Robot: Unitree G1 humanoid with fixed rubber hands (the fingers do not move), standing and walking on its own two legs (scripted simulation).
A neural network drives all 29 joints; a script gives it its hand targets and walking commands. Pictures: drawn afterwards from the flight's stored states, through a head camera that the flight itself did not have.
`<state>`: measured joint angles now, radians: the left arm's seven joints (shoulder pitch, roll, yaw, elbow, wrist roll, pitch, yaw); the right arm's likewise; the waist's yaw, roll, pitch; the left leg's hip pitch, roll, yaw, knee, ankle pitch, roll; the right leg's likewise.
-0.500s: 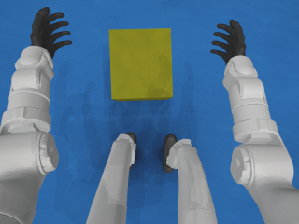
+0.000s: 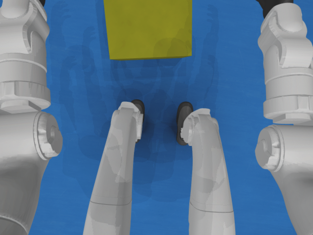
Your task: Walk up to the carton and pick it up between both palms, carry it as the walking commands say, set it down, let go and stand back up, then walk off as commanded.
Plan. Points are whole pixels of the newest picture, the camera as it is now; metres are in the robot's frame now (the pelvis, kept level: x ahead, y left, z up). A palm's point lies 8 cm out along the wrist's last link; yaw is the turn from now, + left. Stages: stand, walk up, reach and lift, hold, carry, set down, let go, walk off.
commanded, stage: reach and lift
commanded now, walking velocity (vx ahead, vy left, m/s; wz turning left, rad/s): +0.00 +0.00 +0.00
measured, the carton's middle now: (148, 14) +0.57 +0.08 -0.51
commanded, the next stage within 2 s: none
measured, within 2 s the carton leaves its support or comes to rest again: neither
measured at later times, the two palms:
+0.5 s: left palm (65, 11) +0.51 +0.27 -0.29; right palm (238, 16) +0.54 -0.16 -0.30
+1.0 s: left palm (88, 27) +0.50 +0.26 -0.43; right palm (224, 24) +0.55 -0.17 -0.41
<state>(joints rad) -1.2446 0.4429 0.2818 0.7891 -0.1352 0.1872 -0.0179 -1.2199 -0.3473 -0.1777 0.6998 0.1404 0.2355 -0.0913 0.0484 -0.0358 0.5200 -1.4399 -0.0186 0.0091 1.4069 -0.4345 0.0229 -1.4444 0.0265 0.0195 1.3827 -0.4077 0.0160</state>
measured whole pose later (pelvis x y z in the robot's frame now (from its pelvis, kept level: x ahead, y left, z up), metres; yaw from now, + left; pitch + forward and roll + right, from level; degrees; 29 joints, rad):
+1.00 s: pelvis -0.02 +0.00 -0.25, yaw -1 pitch +29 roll -2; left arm -1.42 0.47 0.13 1.09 -0.21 0.10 0.02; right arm -1.48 -0.45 -0.08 1.11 0.28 0.13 -0.10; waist 0.08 -0.03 0.52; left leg -2.20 -0.01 0.00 2.27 -0.58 0.03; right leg -2.20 0.04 -0.02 2.22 -0.54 0.02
